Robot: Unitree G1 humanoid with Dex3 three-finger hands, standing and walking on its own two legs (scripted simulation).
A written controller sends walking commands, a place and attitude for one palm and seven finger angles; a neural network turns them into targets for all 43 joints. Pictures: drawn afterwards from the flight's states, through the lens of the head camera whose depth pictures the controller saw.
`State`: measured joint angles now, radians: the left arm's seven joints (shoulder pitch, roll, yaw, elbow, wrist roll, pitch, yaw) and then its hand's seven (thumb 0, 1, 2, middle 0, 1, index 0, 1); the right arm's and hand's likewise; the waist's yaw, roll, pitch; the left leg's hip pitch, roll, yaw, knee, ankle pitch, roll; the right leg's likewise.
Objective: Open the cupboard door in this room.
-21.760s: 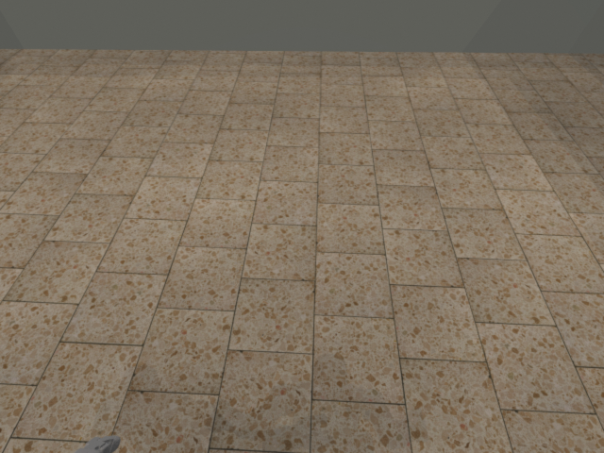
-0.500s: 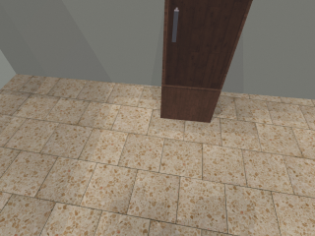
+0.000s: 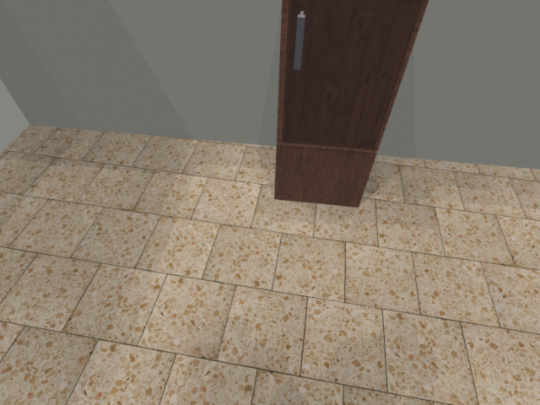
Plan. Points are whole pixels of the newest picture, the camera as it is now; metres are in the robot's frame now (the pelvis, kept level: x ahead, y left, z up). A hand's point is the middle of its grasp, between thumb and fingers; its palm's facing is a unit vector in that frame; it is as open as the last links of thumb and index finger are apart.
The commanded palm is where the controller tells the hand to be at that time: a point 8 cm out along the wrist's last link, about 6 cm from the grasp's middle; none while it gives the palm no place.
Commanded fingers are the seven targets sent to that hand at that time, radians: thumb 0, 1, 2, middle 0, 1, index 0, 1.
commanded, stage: walk to a spot facing it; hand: left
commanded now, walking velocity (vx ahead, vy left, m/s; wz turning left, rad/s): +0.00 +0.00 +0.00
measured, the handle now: (299, 40) +1.13 -0.02 +0.04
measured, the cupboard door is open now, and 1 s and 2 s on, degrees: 0 0 0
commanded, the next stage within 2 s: turn to face it in 1.34 s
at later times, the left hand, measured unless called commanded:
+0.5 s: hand out of the picture +0.09 +0.16 -0.18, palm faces -0.14 -0.96 -0.23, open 7.4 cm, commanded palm none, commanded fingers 0.00 0.90 0.90 -0.20 -0.30 -0.20 -0.30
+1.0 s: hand (205, 339) +0.27 +0.15 -0.19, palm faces -0.32 -0.93 -0.19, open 7.4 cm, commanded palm none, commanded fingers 0.00 0.90 0.90 -0.20 -0.30 -0.20 -0.30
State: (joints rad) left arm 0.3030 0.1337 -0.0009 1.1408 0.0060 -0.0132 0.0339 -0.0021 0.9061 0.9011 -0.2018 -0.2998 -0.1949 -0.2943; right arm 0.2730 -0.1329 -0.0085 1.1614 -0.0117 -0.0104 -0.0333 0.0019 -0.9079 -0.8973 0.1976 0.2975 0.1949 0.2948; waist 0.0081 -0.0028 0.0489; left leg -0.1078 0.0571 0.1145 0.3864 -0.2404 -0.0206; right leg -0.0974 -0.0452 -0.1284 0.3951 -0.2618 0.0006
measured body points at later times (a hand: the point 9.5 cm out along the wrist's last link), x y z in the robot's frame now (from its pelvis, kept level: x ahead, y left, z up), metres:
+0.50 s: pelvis +0.04 -0.02 -0.02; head +0.07 -0.06 +0.43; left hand +0.10 +0.21 -0.16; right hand -0.03 -0.25 -0.19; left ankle -0.02 +0.13 -0.74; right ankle +0.04 -0.12 -0.73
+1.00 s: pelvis +0.23 -0.04 -0.02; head +0.28 -0.05 +0.42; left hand +0.29 +0.20 -0.18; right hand +0.32 -0.33 -0.13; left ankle +0.37 +0.03 -0.75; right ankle +0.06 -0.12 -0.74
